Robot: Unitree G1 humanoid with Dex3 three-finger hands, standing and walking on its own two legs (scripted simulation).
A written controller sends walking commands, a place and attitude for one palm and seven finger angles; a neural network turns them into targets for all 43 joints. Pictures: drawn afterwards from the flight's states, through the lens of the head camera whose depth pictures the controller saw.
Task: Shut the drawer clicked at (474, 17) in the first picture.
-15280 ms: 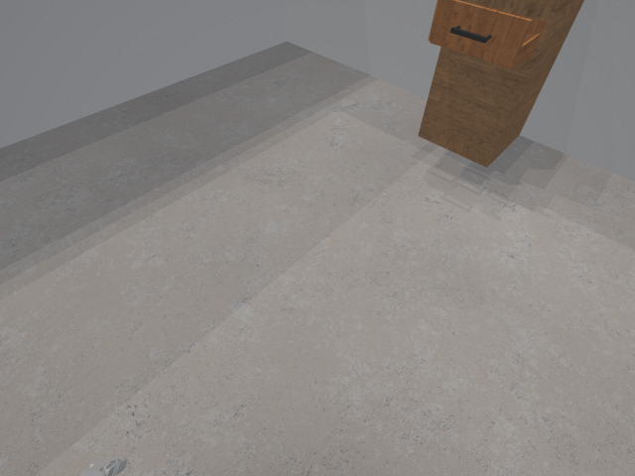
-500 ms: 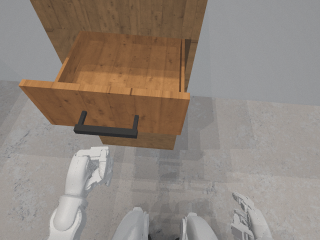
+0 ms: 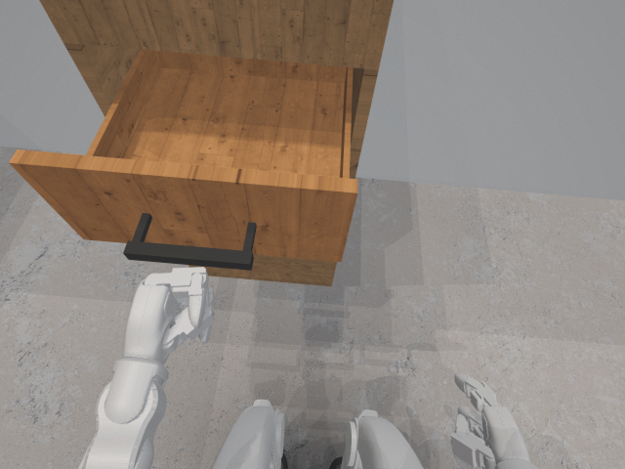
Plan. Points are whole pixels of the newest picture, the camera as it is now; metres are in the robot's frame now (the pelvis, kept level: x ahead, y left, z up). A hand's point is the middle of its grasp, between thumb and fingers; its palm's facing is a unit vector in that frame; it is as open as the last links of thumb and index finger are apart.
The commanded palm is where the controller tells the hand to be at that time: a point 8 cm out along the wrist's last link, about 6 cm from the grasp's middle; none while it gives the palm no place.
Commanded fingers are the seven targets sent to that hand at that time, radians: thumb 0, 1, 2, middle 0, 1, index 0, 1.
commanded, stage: push the drawer shut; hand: left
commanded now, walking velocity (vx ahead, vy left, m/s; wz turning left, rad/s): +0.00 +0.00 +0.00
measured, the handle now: (194, 241) +0.38 +0.17 +0.03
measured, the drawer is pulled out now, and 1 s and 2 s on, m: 0.21 0.11 0.00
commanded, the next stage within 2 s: none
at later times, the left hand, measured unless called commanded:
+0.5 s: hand (205, 284) +0.32 +0.15 +0.04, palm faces -0.06 -1.00 -0.04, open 2.8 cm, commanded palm +0.33 +0.20 +0.03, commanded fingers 0.00 0.90 0.90 -1.40 -1.60 -1.40 -1.60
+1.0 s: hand (221, 217) +0.42 +0.14 +0.04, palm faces -0.04 -1.00 -0.04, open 2.7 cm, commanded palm +0.40 +0.18 +0.03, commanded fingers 0.00 0.90 0.90 -1.40 -1.60 -1.40 -1.60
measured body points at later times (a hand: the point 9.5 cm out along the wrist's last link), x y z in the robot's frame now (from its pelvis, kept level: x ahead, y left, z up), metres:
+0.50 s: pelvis -0.02 +0.00 +0.00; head +0.08 +0.01 +0.44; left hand +0.32 +0.20 +0.04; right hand +0.15 -0.25 -0.10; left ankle +0.03 +0.08 -0.62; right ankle +0.01 -0.08 -0.62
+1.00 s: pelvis -0.03 +0.02 +0.00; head +0.09 +0.04 +0.43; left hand +0.41 +0.20 +0.04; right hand +0.05 -0.24 -0.11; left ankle +0.03 +0.08 -0.62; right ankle +0.01 -0.08 -0.62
